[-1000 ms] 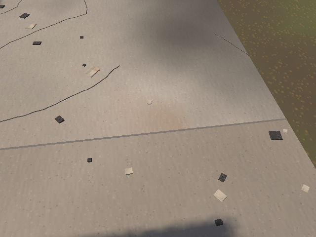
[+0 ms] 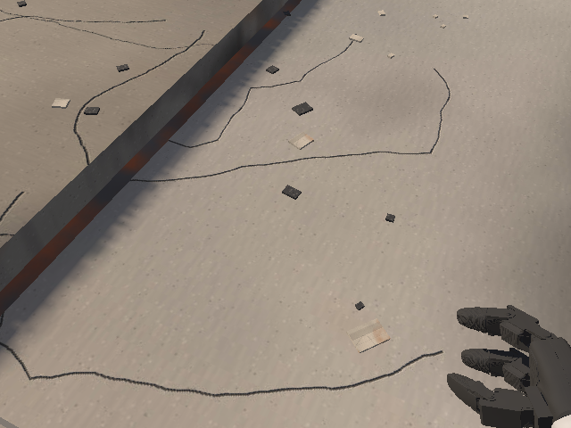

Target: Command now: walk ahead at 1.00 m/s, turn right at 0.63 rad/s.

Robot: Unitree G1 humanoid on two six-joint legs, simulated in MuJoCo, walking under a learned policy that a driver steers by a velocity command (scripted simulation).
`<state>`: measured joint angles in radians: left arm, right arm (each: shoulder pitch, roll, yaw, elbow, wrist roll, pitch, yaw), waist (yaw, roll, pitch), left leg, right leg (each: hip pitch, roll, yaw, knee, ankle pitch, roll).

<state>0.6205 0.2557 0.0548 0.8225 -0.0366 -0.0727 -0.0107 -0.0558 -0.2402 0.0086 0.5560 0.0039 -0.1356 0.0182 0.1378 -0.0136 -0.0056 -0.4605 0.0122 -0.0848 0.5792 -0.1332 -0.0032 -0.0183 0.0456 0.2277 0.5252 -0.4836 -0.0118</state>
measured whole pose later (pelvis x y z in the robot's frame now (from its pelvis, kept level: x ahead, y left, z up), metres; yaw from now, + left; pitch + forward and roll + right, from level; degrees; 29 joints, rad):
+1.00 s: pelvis +0.86 -0.24 -0.01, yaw -22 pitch -1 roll +1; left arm 0.27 0.29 0.01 0.75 0.00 -0.10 -0.02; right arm 0.25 -0.31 -0.05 0.68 0.01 -0.08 0.05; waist -0.02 -0.01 0.07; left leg -0.47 -0.14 0.03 0.64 -0.16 0.14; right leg -0.17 0.05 0.07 1.28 -0.37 -0.06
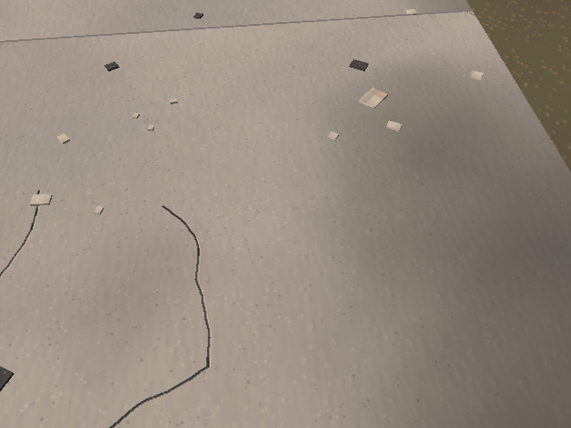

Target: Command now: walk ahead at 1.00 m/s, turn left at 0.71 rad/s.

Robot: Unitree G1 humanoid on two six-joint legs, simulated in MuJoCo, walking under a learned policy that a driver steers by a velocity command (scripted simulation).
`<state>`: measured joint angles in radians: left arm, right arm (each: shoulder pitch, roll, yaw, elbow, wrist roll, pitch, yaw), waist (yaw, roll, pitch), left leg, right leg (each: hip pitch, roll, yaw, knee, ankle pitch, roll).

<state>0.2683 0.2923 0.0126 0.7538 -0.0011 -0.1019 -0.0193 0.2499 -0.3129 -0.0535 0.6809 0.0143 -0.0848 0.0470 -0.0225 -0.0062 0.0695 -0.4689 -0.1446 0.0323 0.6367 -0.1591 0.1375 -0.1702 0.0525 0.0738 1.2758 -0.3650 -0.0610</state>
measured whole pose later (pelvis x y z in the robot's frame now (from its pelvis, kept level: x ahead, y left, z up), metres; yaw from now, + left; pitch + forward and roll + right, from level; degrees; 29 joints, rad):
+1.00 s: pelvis +0.45 +0.04 +0.02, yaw +12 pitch +0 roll -1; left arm 0.19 0.23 0.02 0.86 0.01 -0.01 0.01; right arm 0.23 -0.22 -0.02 0.84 -0.01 -0.02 -0.03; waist 0.01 0.00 0.01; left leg -0.25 -0.01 -0.05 0.56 -0.31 -0.01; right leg -0.30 0.04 0.03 0.52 -0.22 -0.01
